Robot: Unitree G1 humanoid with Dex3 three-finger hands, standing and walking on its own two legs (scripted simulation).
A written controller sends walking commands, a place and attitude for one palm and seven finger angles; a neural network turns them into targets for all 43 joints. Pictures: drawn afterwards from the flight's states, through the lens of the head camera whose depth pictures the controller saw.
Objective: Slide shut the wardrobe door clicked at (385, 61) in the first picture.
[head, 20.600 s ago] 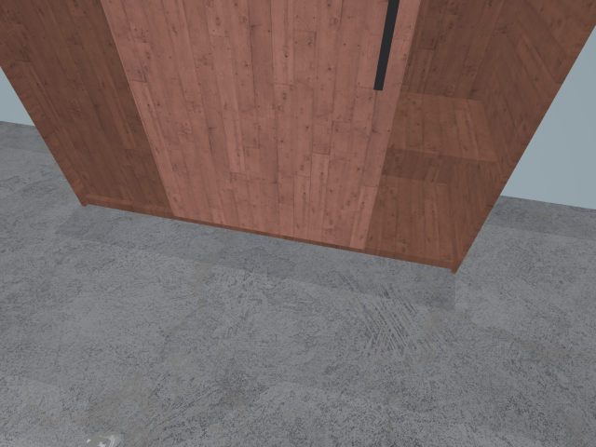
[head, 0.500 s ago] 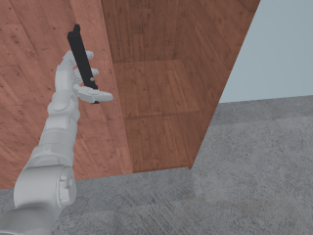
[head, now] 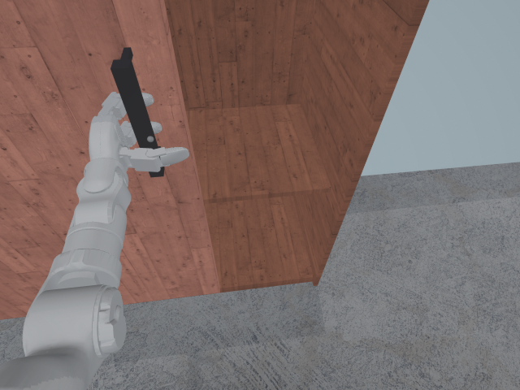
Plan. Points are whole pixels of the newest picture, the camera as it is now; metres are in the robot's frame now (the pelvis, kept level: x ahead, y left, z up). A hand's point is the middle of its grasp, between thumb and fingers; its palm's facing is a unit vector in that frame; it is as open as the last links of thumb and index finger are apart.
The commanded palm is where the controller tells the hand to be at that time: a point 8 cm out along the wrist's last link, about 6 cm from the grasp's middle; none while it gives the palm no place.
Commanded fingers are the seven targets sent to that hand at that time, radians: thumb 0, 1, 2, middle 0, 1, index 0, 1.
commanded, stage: grip the handle and tug to test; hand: left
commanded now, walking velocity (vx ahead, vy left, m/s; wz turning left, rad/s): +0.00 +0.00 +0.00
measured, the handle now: (143, 118) +0.52 +0.19 +0.14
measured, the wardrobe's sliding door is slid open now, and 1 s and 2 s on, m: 0.37 0.38 0.37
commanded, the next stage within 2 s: tug the door sideways, standing still in 1.14 s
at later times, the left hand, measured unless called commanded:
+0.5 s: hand (152, 135) +0.47 +0.16 +0.15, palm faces +0.12 -0.99 +0.01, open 5.8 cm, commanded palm +0.44 +0.21 +0.15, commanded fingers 0.00 0.90 0.90 -0.45 -1.40 -0.45 -1.40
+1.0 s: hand (153, 135) +0.47 +0.16 +0.15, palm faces +0.12 -0.99 +0.02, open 5.8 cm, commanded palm +0.42 +0.21 +0.15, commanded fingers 0.00 0.90 0.90 -0.45 -1.40 -0.45 -1.40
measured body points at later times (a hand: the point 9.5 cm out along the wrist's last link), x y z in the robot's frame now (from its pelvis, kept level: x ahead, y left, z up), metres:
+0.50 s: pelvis +0.01 +0.00 +0.00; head +0.04 +0.00 +0.45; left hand +0.46 +0.22 +0.15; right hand +0.06 -0.25 -0.12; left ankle +0.01 +0.13 -0.73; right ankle -0.02 -0.12 -0.73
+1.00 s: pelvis +0.01 +0.00 +0.00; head +0.04 +0.00 +0.45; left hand +0.45 +0.22 +0.15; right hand +0.06 -0.26 -0.12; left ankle +0.01 +0.13 -0.73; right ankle -0.02 -0.12 -0.73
